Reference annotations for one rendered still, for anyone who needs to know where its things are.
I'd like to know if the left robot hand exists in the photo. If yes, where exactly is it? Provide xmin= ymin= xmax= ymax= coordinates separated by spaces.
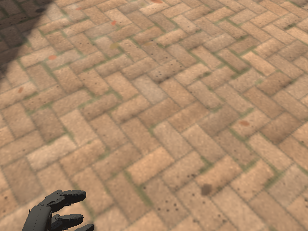
xmin=22 ymin=190 xmax=94 ymax=231

